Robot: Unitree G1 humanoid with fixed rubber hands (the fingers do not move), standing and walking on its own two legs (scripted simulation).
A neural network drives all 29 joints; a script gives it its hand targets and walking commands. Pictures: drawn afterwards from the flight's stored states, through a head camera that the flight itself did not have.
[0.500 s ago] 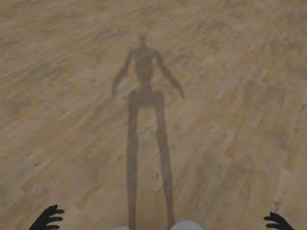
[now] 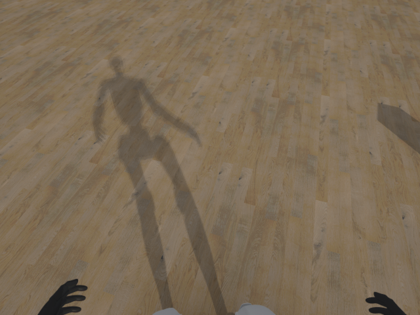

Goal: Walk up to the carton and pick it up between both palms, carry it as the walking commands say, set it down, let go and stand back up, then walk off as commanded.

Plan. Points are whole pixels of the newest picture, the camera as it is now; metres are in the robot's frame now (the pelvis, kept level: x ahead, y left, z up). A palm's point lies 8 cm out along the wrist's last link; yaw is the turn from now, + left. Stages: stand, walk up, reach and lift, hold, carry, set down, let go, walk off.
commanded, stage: walk up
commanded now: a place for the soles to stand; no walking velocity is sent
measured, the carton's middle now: out of the picture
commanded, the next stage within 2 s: none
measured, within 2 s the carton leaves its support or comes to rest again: neither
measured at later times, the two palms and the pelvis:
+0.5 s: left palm (136, 239) +0.28 +0.19 -0.06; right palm out of the picture +0.09 -0.44 -0.07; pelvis +0.08 -0.09 +0.00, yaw -16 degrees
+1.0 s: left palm (209, 180) +0.45 +0.03 -0.07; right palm out of the picture +0.10 -0.53 -0.07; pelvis +0.18 -0.19 -0.01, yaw -31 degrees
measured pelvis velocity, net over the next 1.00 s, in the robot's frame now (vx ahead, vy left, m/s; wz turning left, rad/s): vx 0.18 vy -0.19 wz -0.54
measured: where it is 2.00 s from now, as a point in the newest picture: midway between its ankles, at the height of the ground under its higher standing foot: (307, 274)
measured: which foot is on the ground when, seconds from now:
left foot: down 0.00-0.20, up 0.22-0.40, down 0.42-0.70, up 0.72-0.90, down 0.92-1.00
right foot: up 0.00-0.18, down 0.20-0.46, up 0.48-0.68, down 0.70-0.94, up 0.96-1.00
